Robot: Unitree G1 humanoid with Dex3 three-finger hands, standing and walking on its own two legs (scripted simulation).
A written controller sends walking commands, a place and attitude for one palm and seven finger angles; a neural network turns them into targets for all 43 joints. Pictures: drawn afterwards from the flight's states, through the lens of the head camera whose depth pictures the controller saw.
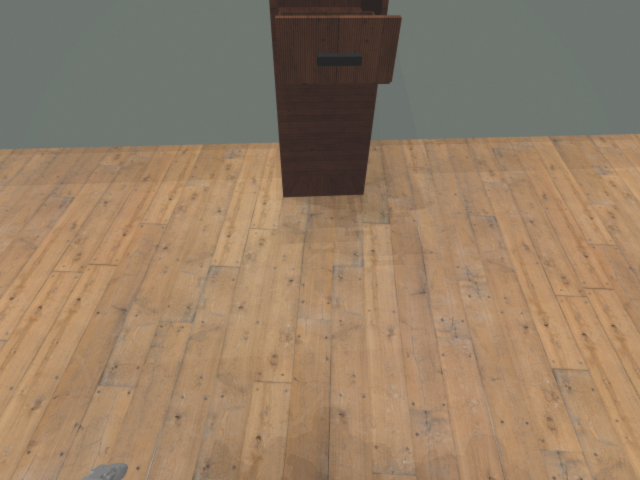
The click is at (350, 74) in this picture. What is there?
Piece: drawer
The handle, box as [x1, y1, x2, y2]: [317, 50, 361, 65]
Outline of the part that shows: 361,54 357,50 354,50 353,53 321,53 320,51 317,51 317,65 360,65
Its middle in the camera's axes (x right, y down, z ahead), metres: +0.05 -0.51 +1.09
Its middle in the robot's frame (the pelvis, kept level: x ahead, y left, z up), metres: +1.16 +0.01 +0.03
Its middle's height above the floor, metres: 0.80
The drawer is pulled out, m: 0.29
